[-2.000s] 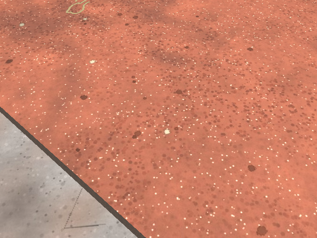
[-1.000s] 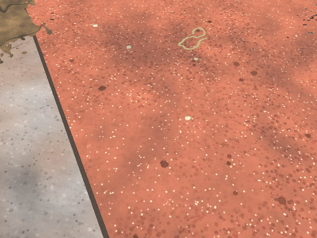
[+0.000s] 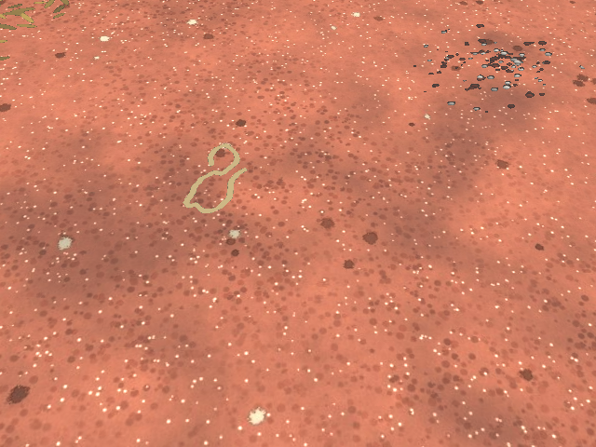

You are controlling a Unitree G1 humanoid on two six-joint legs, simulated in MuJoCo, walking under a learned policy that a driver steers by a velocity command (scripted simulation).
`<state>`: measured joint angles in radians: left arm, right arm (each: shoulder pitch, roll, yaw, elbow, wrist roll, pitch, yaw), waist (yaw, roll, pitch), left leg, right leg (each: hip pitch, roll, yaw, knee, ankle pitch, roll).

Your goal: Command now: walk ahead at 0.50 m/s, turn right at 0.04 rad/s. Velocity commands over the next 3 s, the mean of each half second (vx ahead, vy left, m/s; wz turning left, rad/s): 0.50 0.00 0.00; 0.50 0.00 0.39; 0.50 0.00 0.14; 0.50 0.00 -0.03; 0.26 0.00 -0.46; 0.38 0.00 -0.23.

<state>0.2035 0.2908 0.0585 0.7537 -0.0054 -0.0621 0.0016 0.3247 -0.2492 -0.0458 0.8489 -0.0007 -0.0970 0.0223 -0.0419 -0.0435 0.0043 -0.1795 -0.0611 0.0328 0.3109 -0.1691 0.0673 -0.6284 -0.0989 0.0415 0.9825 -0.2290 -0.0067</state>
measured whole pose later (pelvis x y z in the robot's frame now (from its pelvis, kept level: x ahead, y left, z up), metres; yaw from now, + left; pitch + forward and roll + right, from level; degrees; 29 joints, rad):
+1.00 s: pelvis +0.56 +0.02 -0.01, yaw +15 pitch +2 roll +0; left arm 0.19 0.29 0.05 0.78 0.00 -0.11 0.00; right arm 0.26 -0.28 -0.07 0.74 0.00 -0.05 0.02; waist -0.01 -0.02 0.03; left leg -0.30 -0.09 -0.01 0.43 -0.16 0.09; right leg -0.54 -0.09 0.04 1.13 -0.34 0.01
